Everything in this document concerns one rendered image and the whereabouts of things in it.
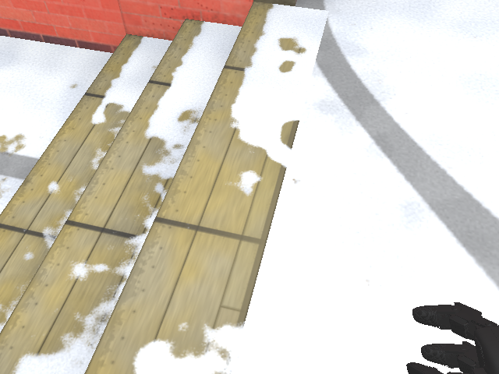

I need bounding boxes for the stairs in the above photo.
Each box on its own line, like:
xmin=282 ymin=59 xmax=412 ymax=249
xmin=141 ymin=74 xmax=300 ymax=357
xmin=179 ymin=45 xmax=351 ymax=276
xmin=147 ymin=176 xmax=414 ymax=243
xmin=0 ymin=19 xmax=242 ymax=374

